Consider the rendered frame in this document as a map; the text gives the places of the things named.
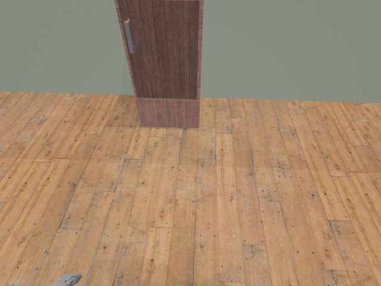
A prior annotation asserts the left robot hand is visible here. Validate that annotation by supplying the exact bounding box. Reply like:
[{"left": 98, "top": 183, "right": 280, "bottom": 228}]
[{"left": 51, "top": 273, "right": 81, "bottom": 286}]

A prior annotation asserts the handle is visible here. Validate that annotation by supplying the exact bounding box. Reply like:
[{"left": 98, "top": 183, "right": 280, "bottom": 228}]
[{"left": 124, "top": 19, "right": 135, "bottom": 53}]

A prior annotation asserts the cupboard door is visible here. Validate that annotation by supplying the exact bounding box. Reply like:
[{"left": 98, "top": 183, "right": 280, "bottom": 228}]
[{"left": 117, "top": 0, "right": 199, "bottom": 99}]

